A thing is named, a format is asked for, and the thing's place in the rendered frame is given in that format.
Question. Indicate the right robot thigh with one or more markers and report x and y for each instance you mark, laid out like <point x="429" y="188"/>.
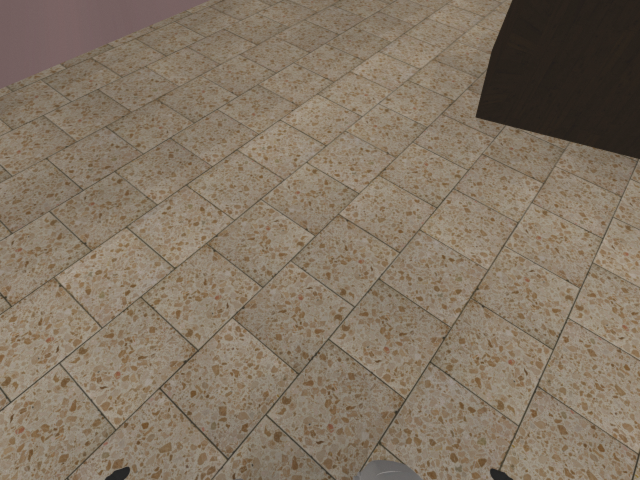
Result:
<point x="386" y="470"/>

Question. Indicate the pedestal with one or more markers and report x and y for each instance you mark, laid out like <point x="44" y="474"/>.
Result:
<point x="569" y="69"/>

